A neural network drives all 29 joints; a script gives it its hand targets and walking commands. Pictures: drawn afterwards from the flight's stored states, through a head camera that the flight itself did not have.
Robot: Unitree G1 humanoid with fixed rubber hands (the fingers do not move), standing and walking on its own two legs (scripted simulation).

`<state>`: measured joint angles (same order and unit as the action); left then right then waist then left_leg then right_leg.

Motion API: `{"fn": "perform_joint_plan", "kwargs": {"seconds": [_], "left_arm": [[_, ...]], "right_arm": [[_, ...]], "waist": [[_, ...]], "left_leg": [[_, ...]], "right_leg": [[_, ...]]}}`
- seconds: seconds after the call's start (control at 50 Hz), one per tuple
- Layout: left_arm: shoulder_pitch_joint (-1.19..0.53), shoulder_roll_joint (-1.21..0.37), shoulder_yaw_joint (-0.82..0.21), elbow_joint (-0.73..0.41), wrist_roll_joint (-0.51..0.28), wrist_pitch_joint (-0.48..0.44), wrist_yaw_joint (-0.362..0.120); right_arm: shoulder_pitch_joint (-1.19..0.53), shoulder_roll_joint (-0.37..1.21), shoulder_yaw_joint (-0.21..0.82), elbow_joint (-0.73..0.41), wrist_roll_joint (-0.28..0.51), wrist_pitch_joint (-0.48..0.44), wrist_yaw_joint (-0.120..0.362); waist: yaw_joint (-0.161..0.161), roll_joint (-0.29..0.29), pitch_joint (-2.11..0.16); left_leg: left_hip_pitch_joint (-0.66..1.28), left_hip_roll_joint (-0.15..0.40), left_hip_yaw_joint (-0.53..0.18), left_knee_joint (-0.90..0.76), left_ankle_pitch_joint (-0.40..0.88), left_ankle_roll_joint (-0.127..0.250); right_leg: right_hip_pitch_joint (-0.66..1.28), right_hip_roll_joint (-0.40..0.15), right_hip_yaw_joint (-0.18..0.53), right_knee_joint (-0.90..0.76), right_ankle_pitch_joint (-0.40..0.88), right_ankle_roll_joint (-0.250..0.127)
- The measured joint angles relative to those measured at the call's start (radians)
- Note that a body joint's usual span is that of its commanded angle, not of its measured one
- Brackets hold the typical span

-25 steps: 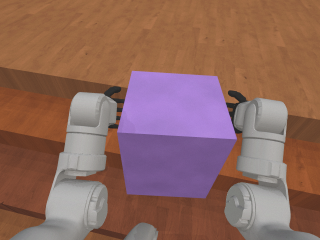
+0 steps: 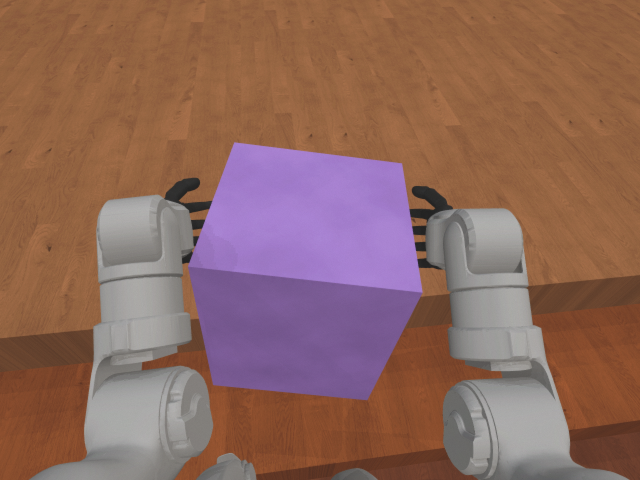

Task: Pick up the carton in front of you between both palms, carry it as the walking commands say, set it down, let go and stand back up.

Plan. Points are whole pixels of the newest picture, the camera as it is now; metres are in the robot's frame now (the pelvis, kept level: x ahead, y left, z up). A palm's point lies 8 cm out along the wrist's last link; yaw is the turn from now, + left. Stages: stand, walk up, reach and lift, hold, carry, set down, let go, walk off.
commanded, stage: carry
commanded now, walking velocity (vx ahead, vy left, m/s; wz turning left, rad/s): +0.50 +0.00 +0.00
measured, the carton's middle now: (304, 278) +0.37 -0.03 +0.05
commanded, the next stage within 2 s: none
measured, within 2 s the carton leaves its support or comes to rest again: neither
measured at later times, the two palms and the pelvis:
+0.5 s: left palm out of the picture +0.65 +0.13 +0.31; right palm out of the picture +0.68 -0.17 +0.32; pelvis +0.29 -0.05 +0.14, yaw -1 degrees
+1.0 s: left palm out of the picture +0.98 +0.12 +0.48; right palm out of the picture +0.95 -0.18 +0.46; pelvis +0.59 +0.01 +0.28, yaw -1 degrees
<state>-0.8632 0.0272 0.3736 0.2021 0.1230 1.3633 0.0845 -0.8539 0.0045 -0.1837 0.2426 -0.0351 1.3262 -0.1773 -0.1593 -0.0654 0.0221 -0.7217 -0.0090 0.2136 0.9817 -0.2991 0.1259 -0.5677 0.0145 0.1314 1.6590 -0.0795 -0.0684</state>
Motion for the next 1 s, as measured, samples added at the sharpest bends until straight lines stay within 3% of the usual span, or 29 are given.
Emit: {"fn": "perform_joint_plan", "kwargs": {"seconds": [0.06, 0.16, 0.22, 0.26, 0.32, 0.34, 0.36, 0.4, 0.44, 0.46, 0.5, 0.54, 0.6, 0.7, 0.76, 0.8, 0.86, 0.94, 0.98, 1.0], "left_arm": [[0.031, -0.019, -0.022, -0.083, 0.004, 0.007, 0.001], [0.022, -0.012, -0.059, -0.163, -0.008, -0.001, 0.002], [-0.005, 0.009, -0.076, -0.149, -0.019, 0.005, 0.003], [-0.03, 0.014, -0.092, -0.12, -0.019, 0.017, 0.009], [-0.068, 0.013, -0.125, -0.071, -0.02, 0.039, 0.035], [-0.079, 0.013, -0.131, -0.053, -0.024, 0.046, 0.042], [-0.091, 0.013, -0.137, -0.031, -0.03, 0.052, 0.048], [-0.11, 0.014, -0.152, 0.018, -0.043, 0.055, 0.061], [-0.102, 0.004, -0.171, 0.063, -0.051, 0.047, 0.08], [-0.099, -0.001, -0.177, 0.081, -0.052, 0.039, 0.083], [-0.087, -0.01, -0.193, 0.102, -0.06, 0.011, 0.09], [-0.049, -0.016, -0.206, 0.097, -0.076, -0.005, 0.096], [-0.016, -0.013, -0.204, 0.052, -0.1, -0.005, 0.105], [-0.042, -0.024, -0.148, -0.025, -0.092, -0.022, 0.104], [-0.063, -0.034, -0.126, -0.035, -0.068, -0.025, 0.091], [-0.065, -0.028, -0.116, -0.033, -0.058, -0.017, 0.079], [-0.065, -0.012, -0.094, -0.02, -0.053, 0.003, 0.062], [-0.084, 0.009, -0.058, 0.028, -0.042, 0.026, 0.044], [-0.074, 0.005, -0.035, 0.054, -0.022, 0.022, 0.034], [-0.067, 0.006, -0.025, 0.066, -0.013, 0.015, 0.028]], "right_arm": [[0.023, 0.001, -0.013, -0.066, 0.015, 0.003, -0.008], [0.002, 0.013, -0.055, -0.147, -0.007, -0.002, 0.007], [-0.018, 0.012, -0.06, -0.148, -0.026, 0.008, 0.017], [-0.025, -0.001, -0.064, -0.141, -0.029, 0.024, 0.027], [-0.036, -0.026, -0.081, -0.12, -0.026, 0.055, 0.042], [-0.044, -0.034, -0.092, -0.106, -0.024, 0.066, 0.046], [-0.056, -0.043, -0.103, -0.09, -0.024, 0.077, 0.051], [-0.065, -0.055, -0.125, -0.055, -0.029, 0.087, 0.063], [-0.053, -0.054, -0.143, -0.019, -0.048, 0.085, 0.075], [-0.052, -0.058, -0.15, -0.004, -0.057, 0.081, 0.083], [-0.047, -0.067, -0.16, 0.018, -0.072, 0.064, 0.101], [-0.022, -0.056, -0.17, 0.01, -0.087, 0.06, 0.105], [0.014, -0.026, -0.164, -0.055, -0.103, 0.069, 0.096], [0.003, -0.028, -0.133, -0.156, -0.087, 0.073, 0.08], [-0.025, -0.049, -0.119, -0.153, -0.071, 0.074, 0.075], [-0.048, -0.056, -0.101, -0.127, -0.064, 0.08, 0.064], [-0.082, -0.055, -0.074, -0.077, -0.058, 0.094, 0.047], [-0.121, -0.056, -0.047, 0.007, -0.039, 0.104, 0.021], [-0.124, -0.051, -0.032, 0.055, -0.033, 0.093, 0.013], [-0.115, -0.044, -0.025, 0.07, -0.031, 0.082, 0.01]], "waist": [[0.031, 0.007, 0.029], [0.071, 0.027, -0.001], [0.069, 0.024, -0.048], [0.072, 0.026, -0.064], [0.096, 0.03, -0.082], [0.108, 0.037, -0.092], [0.121, 0.05, -0.103], [0.153, 0.048, -0.129], [0.206, 0.04, -0.139], [0.241, 0.054, -0.12], [0.295, 0.076, -0.074], [0.319, 0.104, -0.043], [0.308, 0.11, -0.008], [0.262, 0.101, -0.011], [0.251, 0.11, -0.053], [0.242, 0.109, -0.071], [0.213, 0.108, -0.094], [0.158, 0.077, -0.133], [0.114, 0.083, -0.14], [0.079, 0.07, -0.123]], "left_leg": [[0.135, 0.002, -0.009, -0.153, 0.017, -0.016], [0.302, 0.019, -0.033, -0.346, 0.027, -0.039], [0.388, 0.029, -0.06, -0.422, 0.013, -0.057], [0.463, 0.052, -0.083, -0.471, -0.003, -0.076], [0.595, 0.097, -0.097, -0.597, -0.008, -0.103], [0.643, 0.112, -0.093, -0.666, 0.009, -0.091], [0.68, 0.132, -0.082, -0.723, 0.109, -0.062], [0.723, 0.148, -0.073, -0.773, 0.151, -0.05], [0.692, 0.163, -0.082, -0.652, 0.193, -0.044], [0.63, 0.186, -0.106, -0.487, 0.249, -0.043], [0.406, 0.117, -0.266, 0.104, 0.227, -0.073], [0.221, 0.021, -0.336, 0.576, 0.193, -0.063], [0.011, -0.025, -0.301, 0.85, 0.178, -0.03], [-0.247, 0.029, -0.194, 0.832, 0.041, -0.01], [-0.429, 0.052, -0.18, 1.083, -0.129, 0.009], [-0.537, 0.073, -0.171, 1.151, -0.164, 0.006], [-0.619, 0.115, -0.125, 0.973, -0.129, -0.012], [-0.459, 0.113, -0.006, 0.464, -0.047, 0.021], [-0.273, 0.054, 0.02, 0.218, -0.029, 0.028], [-0.224, 0.034, 0.03, 0.19, -0.001, 0.026]], "right_leg": [[-0.177, 0.018, -0.084, 0.159, -0.034, -0.035], [-0.385, -0.029, -0.177, 0.106, -0.194, -0.053], [-0.561, -0.047, -0.174, 0.383, -0.377, -0.071], [-0.671, -0.064, -0.175, 0.492, -0.397, -0.071], [-0.759, -0.101, -0.222, 0.326, -0.344, -0.055], [-0.747, -0.109, -0.251, 0.195, -0.327, -0.057], [-0.711, -0.108, -0.286, 0.052, -0.292, -0.066], [-0.587, -0.08, -0.33, -0.205, -0.216, -0.094], [-0.366, -0.026, -0.342, -0.448, -0.269, -0.091], [-0.304, -0.004, -0.347, -0.495, -0.307, -0.064], [-0.233, 0.01, -0.346, -0.546, -0.308, -0.056], [-0.141, 0.02, -0.337, -0.641, -0.278, -0.05], [0.001, 0.018, -0.316, -0.806, -0.241, -0.034], [0.174, -0.011, -0.282, -1.007, -0.219, -0.018], [0.255, -0.026, -0.254, -1.08, -0.235, -0.002], [0.326, -0.051, -0.231, -1.134, -0.251, 0.015], [0.457, -0.092, -0.212, -1.275, -0.241, 0.029], [0.611, -0.152, -0.218, -1.501, -0.141, 0.026], [0.615, -0.17, -0.216, -1.437, -0.097, 0.031], [0.577, -0.188, -0.205, -1.303, -0.079, 0.028]]}}
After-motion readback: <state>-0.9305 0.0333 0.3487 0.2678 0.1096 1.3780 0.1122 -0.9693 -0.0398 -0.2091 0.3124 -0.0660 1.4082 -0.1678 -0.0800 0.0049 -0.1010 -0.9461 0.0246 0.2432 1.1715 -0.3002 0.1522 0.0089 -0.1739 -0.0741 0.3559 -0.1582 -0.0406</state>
